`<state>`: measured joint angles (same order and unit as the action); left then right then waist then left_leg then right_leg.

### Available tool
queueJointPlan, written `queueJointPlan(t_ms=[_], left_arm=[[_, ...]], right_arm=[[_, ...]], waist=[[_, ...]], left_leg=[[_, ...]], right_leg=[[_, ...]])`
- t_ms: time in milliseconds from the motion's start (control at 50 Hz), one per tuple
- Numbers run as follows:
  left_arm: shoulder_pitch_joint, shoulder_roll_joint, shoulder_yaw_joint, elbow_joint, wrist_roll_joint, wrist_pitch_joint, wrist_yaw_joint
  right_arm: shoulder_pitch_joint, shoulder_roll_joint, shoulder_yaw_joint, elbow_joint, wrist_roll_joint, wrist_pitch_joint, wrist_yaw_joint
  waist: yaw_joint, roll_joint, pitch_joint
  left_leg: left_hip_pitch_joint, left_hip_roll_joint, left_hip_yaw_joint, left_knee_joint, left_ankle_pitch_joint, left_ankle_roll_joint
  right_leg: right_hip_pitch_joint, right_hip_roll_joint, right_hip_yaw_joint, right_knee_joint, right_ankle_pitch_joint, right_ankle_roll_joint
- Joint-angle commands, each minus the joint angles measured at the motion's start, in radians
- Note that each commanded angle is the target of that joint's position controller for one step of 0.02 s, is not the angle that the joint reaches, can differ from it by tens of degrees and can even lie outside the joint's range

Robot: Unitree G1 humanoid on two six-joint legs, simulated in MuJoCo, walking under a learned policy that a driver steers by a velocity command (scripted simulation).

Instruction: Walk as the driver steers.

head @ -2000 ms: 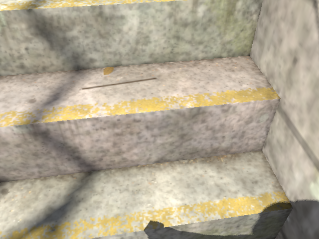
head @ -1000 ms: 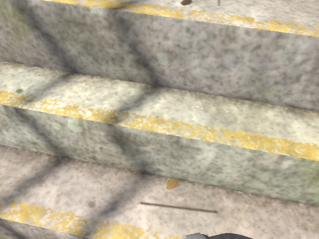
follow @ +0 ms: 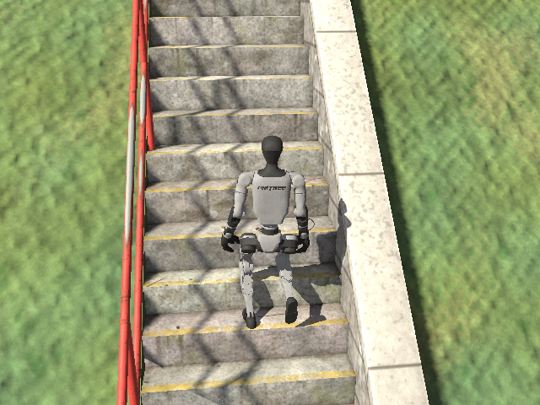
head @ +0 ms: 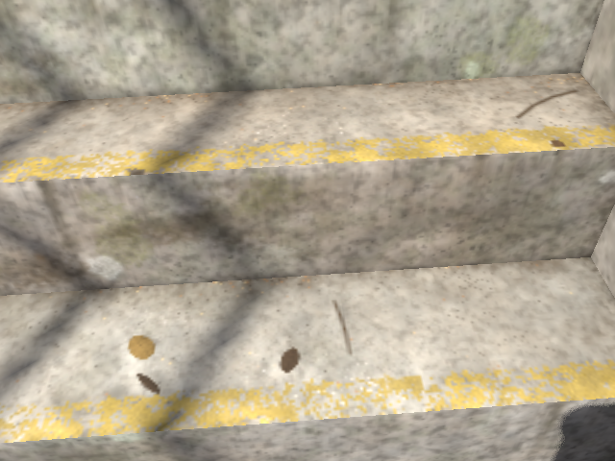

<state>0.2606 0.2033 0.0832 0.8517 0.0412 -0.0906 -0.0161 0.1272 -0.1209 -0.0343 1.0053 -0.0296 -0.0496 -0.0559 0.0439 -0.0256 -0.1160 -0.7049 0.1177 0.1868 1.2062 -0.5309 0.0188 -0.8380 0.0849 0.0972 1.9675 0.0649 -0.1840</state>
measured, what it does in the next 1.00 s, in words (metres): climbs: right foot 0.20 m higher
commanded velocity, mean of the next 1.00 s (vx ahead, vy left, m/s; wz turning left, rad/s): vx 0.50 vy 0.00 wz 0.17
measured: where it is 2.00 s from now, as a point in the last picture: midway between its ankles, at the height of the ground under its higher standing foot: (231, 205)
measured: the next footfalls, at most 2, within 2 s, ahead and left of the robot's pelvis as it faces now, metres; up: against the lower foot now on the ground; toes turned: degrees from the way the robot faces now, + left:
right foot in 0.38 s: +0.34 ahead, -0.19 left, +0.20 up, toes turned -13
left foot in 1.20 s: +0.46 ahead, +0.24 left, +0.43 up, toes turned +23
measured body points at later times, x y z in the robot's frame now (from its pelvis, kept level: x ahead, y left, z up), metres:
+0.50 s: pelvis +0.19 -0.08 +0.19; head +0.23 -0.08 +0.64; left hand +0.37 +0.12 +0.06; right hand +0.15 -0.31 +0.04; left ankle +0.09 +0.12 -0.42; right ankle +0.30 -0.18 -0.44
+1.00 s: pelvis +0.29 -0.05 +0.30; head +0.29 -0.04 +0.75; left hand +0.28 +0.15 +0.13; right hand +0.46 -0.22 +0.17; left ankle +0.30 +0.09 -0.08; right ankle +0.30 -0.18 -0.44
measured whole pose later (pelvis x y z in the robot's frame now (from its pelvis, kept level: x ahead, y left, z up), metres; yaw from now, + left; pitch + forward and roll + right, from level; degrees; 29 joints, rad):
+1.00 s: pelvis +0.29 -0.05 +0.30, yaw +12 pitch +9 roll -5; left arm 0.27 0.15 -0.03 1.13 0.11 -0.12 -0.09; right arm 0.13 -0.12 0.01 0.95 -0.02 0.04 0.07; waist 0.00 0.05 -0.19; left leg -1.44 0.11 -0.16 2.29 -0.24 0.27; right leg -0.27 -0.09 -0.45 0.36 -0.21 -0.02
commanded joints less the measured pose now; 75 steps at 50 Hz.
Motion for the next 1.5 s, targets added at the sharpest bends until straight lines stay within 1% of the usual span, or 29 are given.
queueJointPlan(t_ms=[20, 40, 100, 180, 280, 340, 360, 380, 400, 440, 460, 480, 540, 600, 620, 680, 800, 980, 1080, 1200, 1240, 1280, 1320, 1360, 1380, 1400, 1460, 1480, 1500], left_arm=[[0.061, -0.205, -0.070, -0.134, -0.012, 0.016, 0.010], [-0.060, -0.040, -0.072, -0.083, -0.094, 0.049, -0.076], [0.009, 0.021, -0.051, -0.037, -0.050, 0.091, -0.110], [-0.254, -0.067, -0.103, -0.081, -0.021, 0.071, -0.071], [-0.517, 0.016, -0.124, -0.222, -0.029, 0.151, -0.035], [-0.613, -0.004, -0.175, -0.246, -0.005, 0.255, -0.090], [-0.225, -0.081, -0.138, -0.138, -0.041, 0.164, -0.003], [-0.062, -0.091, -0.133, -0.065, -0.076, 0.097, 0.030], [-0.250, 0.033, -0.155, -0.111, -0.052, 0.122, -0.032], [0.344, 0.225, -0.069, 0.059, 0.008, 0.138, -0.035], [0.298, 0.228, -0.051, 0.118, 0.007, 0.108, -0.053], [0.134, 0.201, -0.059, 0.157, -0.026, 0.090, -0.044], [-0.112, -0.052, -0.078, 0.245, -0.010, 0.027, 0.023], [-0.095, -0.039, -0.077, 0.309, -0.015, -0.034, 0.048], [-0.271, -0.064, -0.101, 0.134, 0.058, -0.013, -0.009], [-0.462, 0.050, -0.084, 0.018, 0.021, 0.043, -0.043], [0.104, 0.008, -0.096, 0.208, 0.043, 0.012, -0.054], [0.083, -0.051, -0.136, 0.294, 0.083, -0.035, -0.076], [0.117, -0.011, -0.134, 0.323, 0.102, -0.040, -0.089], [0.017, 0.153, -0.085, 0.243, 0.003, -0.037, -0.149], [0.172, 0.087, -0.106, 0.286, 0.063, -0.063, -0.159], [-0.040, 0.095, -0.067, 0.178, 0.045, -0.039, -0.185], [0.109, 0.029, -0.024, 0.274, -0.032, -0.021, -0.142], [-0.116, -0.059, -0.061, 0.025, -0.003, -0.033, 0.003], [0.002, -0.007, -0.053, 0.221, -0.071, -0.021, -0.061], [-0.067, -0.078, -0.065, 0.023, 0.029, -0.018, 0.003], [-0.129, -0.098, -0.081, -0.001, 0.012, 0.020, 0.056], [-0.090, 0.094, -0.047, 0.098, -0.094, 0.042, -0.049], [-0.035, 0.116, -0.030, 0.102, -0.098, 0.030, -0.075]], right_arm=[[0.027, 0.044, 0.006, 0.066, -0.021, -0.047, 0.009], [-0.088, 0.039, 0.026, -0.049, -0.079, -0.023, 0.098], [-0.193, -0.143, -0.020, -0.080, -0.025, 0.010, 0.152], [0.376, 0.017, 0.055, 0.168, -0.090, -0.017, 0.127], [0.193, -0.066, 0.041, 0.084, -0.096, -0.056, 0.162], [0.314, -0.225, 0.005, 0.151, -0.033, -0.015, 0.237], [0.267, -0.206, -0.032, 0.092, 0.097, -0.090, 0.058], [0.379, -0.250, -0.023, 0.126, 0.126, -0.122, 0.012], [0.509, -0.142, 0.052, 0.183, -0.097, -0.111, 0.216], [0.362, -0.117, 0.010, 0.159, -0.068, -0.053, 0.278], [0.362, -0.137, -0.030, 0.178, 0.001, -0.022, 0.243], [0.304, -0.064, -0.014, 0.158, 0.006, -0.019, 0.206], [0.093, -0.002, 0.003, -0.076, -0.012, -0.046, 0.097], [0.103, 0.080, 0.031, -0.104, 0.026, -0.011, 0.061], [0.122, -0.016, 0.031, -0.020, 0.062, 0.036, 0.156], [0.278, -0.128, -0.016, 0.051, 0.056, 0.022, 0.190], [-0.011, -0.035, 0.031, -0.033, 0.023, 0.021, 0.144], [-0.088, 0.017, 0.061, -0.141, 0.010, 0.083, 0.129], [-0.307, -0.093, 0.048, -0.250, -0.001, 0.125, 0.124], [-0.148, -0.105, 0.062, -0.197, -0.007, 0.111, 0.167], [0.064, -0.196, 0.047, -0.120, 0.036, 0.071, 0.139], [0.507, -0.467, -0.031, 0.035, 0.002, 0.076, 0.089], [0.396, -0.436, -0.035, 0.052, -0.031, 0.046, 0.116], [0.028, -0.131, 0.003, 0.011, 0.044, -0.007, 0.042], [0.078, -0.271, 0.002, 0.015, 0.002, 0.021, 0.124], [0.047, -0.027, 0.009, 0.050, 0.020, -0.020, 0.074], [0.144, -0.051, -0.001, 0.101, 0.016, -0.094, 0.031], [0.031, -0.082, 0.034, 0.015, -0.101, -0.028, 0.127], [0.004, -0.130, 0.016, -0.020, -0.085, -0.017, 0.143]], waist=[[0.108, 0.058, 0.192], [0.000, -0.101, 0.118], [0.037, 0.039, 0.022], [-0.115, 0.004, -0.015], [-0.015, 0.059, -0.036], [-0.017, 0.200, -0.063], [0.028, 0.107, -0.078], [0.045, 0.222, -0.185], [-0.023, 0.246, -0.427], [0.204, -0.135, -0.575], [0.153, -0.099, -0.363], [0.047, -0.260, -0.219], [-0.144, -0.002, -0.130], [-0.172, 0.000, 0.036], [-0.124, -0.011, 0.053], [-0.209, 0.000, -0.013], [0.036, 0.006, 0.007], [-0.036, 0.017, 0.041], [-0.027, 0.022, -0.006], [-0.150, -0.189, 0.000], [-0.171, -0.044, -0.233], [-0.296, 0.199, -0.391], [-0.178, 0.444, -0.268], [-0.022, 0.253, -0.098], [-0.060, 0.352, -0.035], [0.027, 0.136, -0.055], [-0.004, 0.056, 0.070], [-0.027, 0.002, 0.158], [-0.010, -0.042, 0.104]], left_leg=[[0.095, 0.193, -0.401, -0.745, -0.020, 0.063], [0.015, 0.116, -0.305, -0.877, 0.159, 0.156], [0.116, 0.213, -0.327, -0.997, 0.240, 0.308], [0.802, 0.175, -0.253, -0.877, 0.332, 0.205], [0.375, 0.125, -0.016, -1.128, 0.458, 0.137], [0.361, 0.249, -0.090, -1.171, 1.151, 0.328], [0.547, 0.119, 0.056, -1.058, 1.230, 0.260], [0.592, 0.141, 0.034, -0.833, 1.706, 0.261], [0.240, 0.236, -0.228, -0.648, 2.121, 0.288], [-0.086, -0.025, -0.344, 0.045, 0.808, 0.151], [-0.209, -0.059, -0.490, 0.375, 0.845, 0.151], [-0.356, -0.059, -0.457, 0.621, 0.802, 0.162], [-0.269, -0.109, -0.274, 0.826, 0.684, 0.136], [-0.410, -0.154, -0.251, 0.894, 0.687, 0.127], [-0.452, -0.101, -0.381, 0.817, 0.631, 0.187], [-0.279, -0.122, -0.323, 0.995, 0.494, 0.167], [-0.836, -0.073, -0.366, 0.956, 0.415, 0.235], [-1.144, 0.018, -0.384, 1.159, 0.282, 0.306], [-0.992, 0.109, -0.276, 0.823, 0.271, 0.306], [-0.353, -0.133, -0.032, 0.233, -0.168, 0.234], [0.171, -0.121, -0.409, 0.064, 0.113, 0.297], [0.637, 0.115, -1.147, -0.630, 0.098, 0.279], [0.424, 0.092, -1.019, -0.679, -0.014, -0.039], [0.233, 0.076, -0.756, -0.536, -0.243, 0.085], [0.139, 0.050, -0.785, -0.581, 0.124, 0.019], [0.236, 0.064, -0.686, -0.529, -0.152, 0.040], [0.247, 0.103, -0.569, -0.628, 0.063, 0.092], [0.078, 0.115, -0.615, -0.710, 0.318, 0.049], [0.119, 0.113, -0.510, -0.747, 0.405, 0.056]], right_leg=[[-0.324, -0.042, 0.098, 0.177, -0.044, 0.015], [-0.310, -0.042, 0.119, -0.041, 0.033, -0.121], [-0.323, -0.023, 0.114, 0.200, -0.102, -0.110], [-0.991, -0.038, 0.155, 0.402, -0.123, -0.180], [-0.545, -0.249, -0.101, -0.088, -0.152, -0.136], [-0.232, -0.135, -0.223, -0.481, -0.554, -0.068], [0.058, -0.107, -0.435, -0.587, -0.646, -0.017], [0.282, 0.018, -0.415, -0.727, -0.711, -0.008], [0.621, -0.074, -0.030, -0.799, -0.330, -0.106], [0.827, -0.443, 0.776, -1.522, -0.552, -0.221], [0.677, -0.451, 0.773, -1.626, -0.783, -0.092], [0.497, -0.435, 0.560, -1.546, -0.881, -0.057], [0.284, -0.361, 0.204, -1.386, -0.862, 0.070], [0.243, -0.361, -0.031, -1.459, -0.698, 0.119], [0.182, -0.289, -0.121, -1.555, -0.600, 0.107], [0.083, -0.404, -0.144, -1.726, -0.533, -0.044], [0.810, -0.458, -0.102, -1.736, -0.425, -0.067], [0.887, -0.553, -0.178, -1.869, -0.511, -0.076], [0.786, -0.522, -0.343, -1.961, -0.475, -0.026], [0.756, -0.483, -0.471, -1.870, 0.002, -0.056], [0.526, -0.359, -0.407, -1.497, 0.517, 0.054], [0.014, -0.204, -0.125, -0.795, 0.069, 0.131], [-0.123, 0.006, 0.345, -0.138, 0.238, 0.049], [-0.100, -0.043, 0.073, 0.077, 0.083, 0.089], [-0.233, 0.011, 0.336, 0.190, 0.171, -0.016], [-0.132, -0.017, 0.132, 0.155, 0.118, 0.044], [-0.261, -0.020, 0.074, 0.223, 0.012, 0.079], [-0.389, -0.015, 0.312, 0.190, 0.148, -0.035], [-0.361, 0.000, 0.267, 0.142, 0.164, -0.051]])
Velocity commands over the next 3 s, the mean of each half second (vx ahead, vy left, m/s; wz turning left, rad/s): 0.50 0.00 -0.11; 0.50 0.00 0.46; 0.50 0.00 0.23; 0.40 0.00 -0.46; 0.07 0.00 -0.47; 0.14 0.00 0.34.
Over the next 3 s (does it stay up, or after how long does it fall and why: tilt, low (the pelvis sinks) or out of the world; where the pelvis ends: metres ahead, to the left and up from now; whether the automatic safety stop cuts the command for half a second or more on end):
stays up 0.91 0.21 0.94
